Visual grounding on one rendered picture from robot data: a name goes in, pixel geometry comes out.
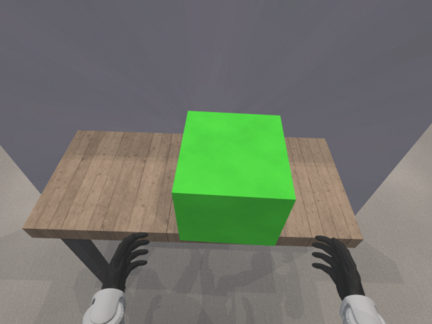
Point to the carton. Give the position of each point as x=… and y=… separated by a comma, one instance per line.
x=233, y=182

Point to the table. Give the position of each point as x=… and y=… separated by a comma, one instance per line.
x=109, y=185

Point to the left robot forearm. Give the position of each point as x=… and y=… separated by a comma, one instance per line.
x=107, y=307

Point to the right robot hand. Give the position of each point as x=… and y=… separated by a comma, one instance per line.
x=343, y=268

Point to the right robot forearm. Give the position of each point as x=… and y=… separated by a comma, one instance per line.
x=359, y=309

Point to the left robot hand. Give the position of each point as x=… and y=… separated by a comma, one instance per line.
x=120, y=265

